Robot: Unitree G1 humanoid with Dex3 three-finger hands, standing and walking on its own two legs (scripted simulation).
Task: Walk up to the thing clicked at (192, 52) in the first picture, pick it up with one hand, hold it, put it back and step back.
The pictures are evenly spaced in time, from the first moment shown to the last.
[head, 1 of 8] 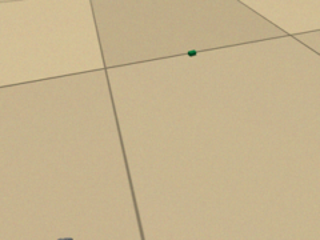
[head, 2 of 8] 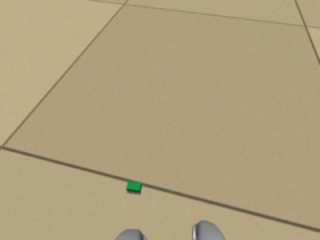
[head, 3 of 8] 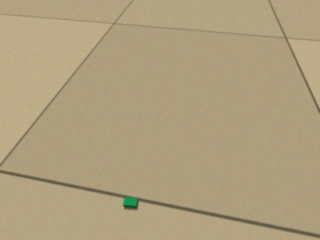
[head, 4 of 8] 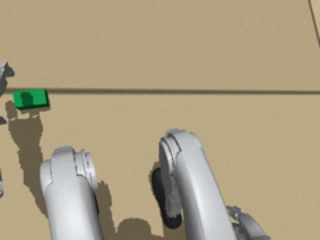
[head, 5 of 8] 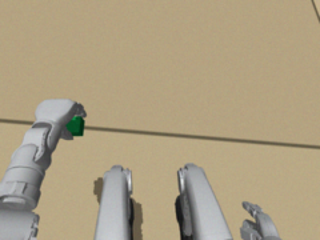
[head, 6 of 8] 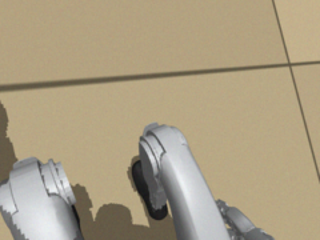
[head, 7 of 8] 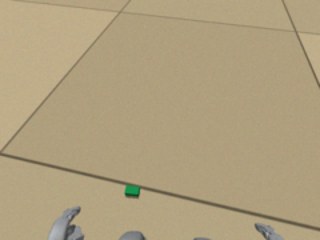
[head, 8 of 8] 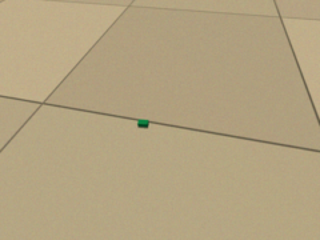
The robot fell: no
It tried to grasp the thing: yes
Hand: left
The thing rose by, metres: 0.68
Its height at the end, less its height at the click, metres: +0.00
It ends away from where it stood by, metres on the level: 0.01
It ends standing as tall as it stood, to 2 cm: yes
